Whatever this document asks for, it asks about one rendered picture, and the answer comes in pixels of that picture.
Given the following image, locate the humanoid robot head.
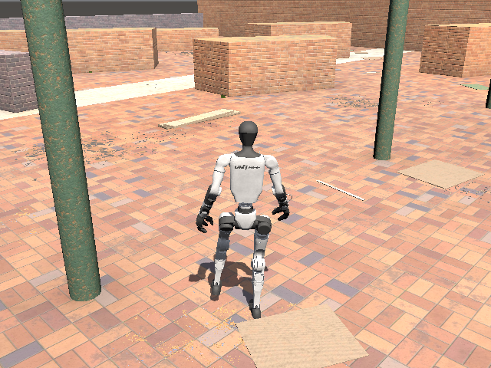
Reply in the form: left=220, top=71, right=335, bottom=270
left=234, top=121, right=261, bottom=158

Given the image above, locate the robot right upper arm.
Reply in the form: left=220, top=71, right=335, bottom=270
left=263, top=155, right=284, bottom=196

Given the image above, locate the right robot forearm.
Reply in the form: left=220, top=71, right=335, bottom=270
left=275, top=185, right=288, bottom=210

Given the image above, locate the robot left thigh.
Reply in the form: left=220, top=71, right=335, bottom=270
left=219, top=212, right=235, bottom=251

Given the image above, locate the left robot forearm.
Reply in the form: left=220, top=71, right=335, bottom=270
left=199, top=185, right=216, bottom=218

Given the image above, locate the right robot hand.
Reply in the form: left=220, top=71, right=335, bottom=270
left=272, top=207, right=290, bottom=221

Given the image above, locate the left robot hand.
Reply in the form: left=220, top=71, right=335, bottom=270
left=196, top=214, right=213, bottom=233

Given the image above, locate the robot left upper arm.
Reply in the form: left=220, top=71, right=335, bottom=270
left=209, top=154, right=232, bottom=197

